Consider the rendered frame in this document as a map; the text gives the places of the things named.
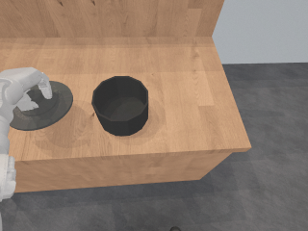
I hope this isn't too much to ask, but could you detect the lid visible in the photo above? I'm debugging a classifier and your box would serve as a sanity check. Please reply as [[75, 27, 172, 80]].
[[10, 81, 73, 131]]

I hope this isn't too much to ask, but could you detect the left robot hand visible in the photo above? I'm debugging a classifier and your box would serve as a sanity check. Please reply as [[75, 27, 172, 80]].
[[0, 67, 53, 112]]

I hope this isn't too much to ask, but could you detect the left robot upper arm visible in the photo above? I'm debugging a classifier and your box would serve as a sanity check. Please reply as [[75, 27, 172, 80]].
[[0, 153, 16, 231]]

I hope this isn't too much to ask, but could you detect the robot left forearm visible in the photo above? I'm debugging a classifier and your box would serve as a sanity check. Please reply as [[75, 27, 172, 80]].
[[0, 76, 24, 155]]

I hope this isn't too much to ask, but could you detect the pot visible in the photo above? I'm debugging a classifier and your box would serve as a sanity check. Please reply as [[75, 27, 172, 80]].
[[91, 76, 149, 137]]

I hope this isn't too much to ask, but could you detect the table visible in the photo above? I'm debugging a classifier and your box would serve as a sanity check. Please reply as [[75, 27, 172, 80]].
[[0, 0, 251, 193]]

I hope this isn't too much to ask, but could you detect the knob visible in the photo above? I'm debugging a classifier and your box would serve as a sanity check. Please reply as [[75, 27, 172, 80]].
[[26, 89, 44, 104]]

